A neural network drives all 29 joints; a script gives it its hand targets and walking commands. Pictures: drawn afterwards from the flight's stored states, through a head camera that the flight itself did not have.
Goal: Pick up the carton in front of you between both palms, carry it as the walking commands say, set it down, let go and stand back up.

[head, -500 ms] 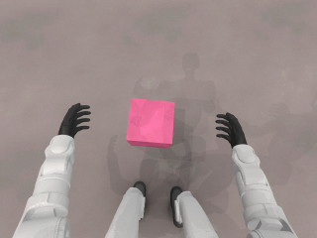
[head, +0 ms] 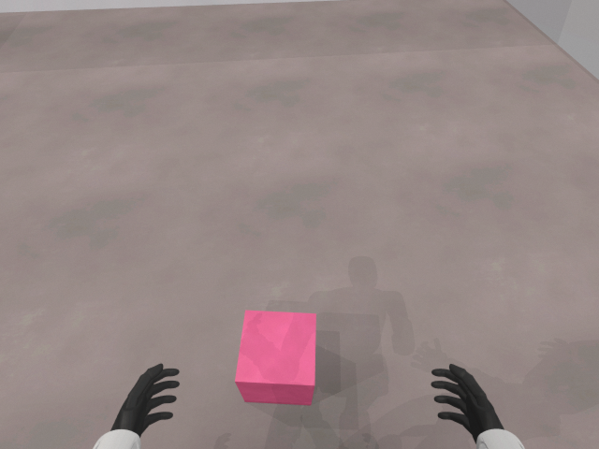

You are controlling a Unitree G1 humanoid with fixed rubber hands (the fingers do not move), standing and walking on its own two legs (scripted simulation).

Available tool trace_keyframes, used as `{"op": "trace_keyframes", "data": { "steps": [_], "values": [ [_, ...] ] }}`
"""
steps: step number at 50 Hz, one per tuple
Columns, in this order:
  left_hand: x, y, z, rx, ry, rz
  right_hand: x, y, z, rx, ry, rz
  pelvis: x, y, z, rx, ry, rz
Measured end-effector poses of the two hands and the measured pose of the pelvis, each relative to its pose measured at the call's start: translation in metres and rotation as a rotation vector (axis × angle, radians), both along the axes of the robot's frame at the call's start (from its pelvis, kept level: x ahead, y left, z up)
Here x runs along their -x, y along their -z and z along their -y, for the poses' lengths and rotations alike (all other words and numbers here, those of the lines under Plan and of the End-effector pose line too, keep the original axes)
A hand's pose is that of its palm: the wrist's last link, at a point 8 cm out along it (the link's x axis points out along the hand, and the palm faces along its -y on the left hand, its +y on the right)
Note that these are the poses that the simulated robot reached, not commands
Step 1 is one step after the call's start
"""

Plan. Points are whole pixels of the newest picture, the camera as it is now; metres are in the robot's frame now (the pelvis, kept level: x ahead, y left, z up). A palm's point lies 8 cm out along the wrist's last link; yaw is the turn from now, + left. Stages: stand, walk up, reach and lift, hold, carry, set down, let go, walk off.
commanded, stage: let go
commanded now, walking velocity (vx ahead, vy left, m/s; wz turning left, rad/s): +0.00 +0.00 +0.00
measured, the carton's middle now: (279, 359) +0.42 +0.06 -0.65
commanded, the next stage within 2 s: stand in 0.38 s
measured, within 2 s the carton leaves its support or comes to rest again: neither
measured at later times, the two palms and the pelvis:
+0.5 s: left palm (103, 446) +0.14 +0.27 -0.08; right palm (497, 433) +0.15 -0.25 -0.08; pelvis +0.00 +0.01 -0.01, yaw +0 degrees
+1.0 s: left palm out of the picture +0.14 +0.30 -0.09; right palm (511, 445) +0.14 -0.28 -0.09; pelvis +0.01 +0.01 +0.00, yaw -1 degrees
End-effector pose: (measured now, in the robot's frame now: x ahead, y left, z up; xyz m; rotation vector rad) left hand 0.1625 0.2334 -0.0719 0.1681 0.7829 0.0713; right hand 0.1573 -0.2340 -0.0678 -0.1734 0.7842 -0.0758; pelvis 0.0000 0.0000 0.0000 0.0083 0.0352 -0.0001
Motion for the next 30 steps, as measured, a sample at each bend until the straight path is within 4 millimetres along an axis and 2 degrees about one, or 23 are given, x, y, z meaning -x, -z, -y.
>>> {"op": "trace_keyframes", "data": {
  "steps": [5, 19, 24, 30],
  "values": [
    [0.008, -0.004, 0.001, 0.001, -0.002, -0.01, -0.002, -0.001, -0.001, -0.005, -0.015, -0.002, 0.002, 0.0, 0.002, -0.002, -0.004, 0.069],
    [0.012, -0.002, -0.002, -0.006, -0.005, -0.013, 0.001, -0.003, -0.005, 0.025, 0.002, -0.029, 0.006, 0.003, -0.002, 0.0, 0.003, 0.129],
    [0.019, 0.009, -0.028, -0.105, -0.019, -0.047, 0.006, 0.006, 0.015, 0.127, 0.027, -0.047, 0.004, 0.006, -0.005, 0.009, 0.003, 0.073],
    [0.027, 0.012, -0.057, -0.175, -0.041, -0.097, 0.013, 0.013, 0.038, 0.186, 0.048, -0.096, -0.002, 0.006, -0.008, 0.01, 0.006, 0.042]
  ]
}}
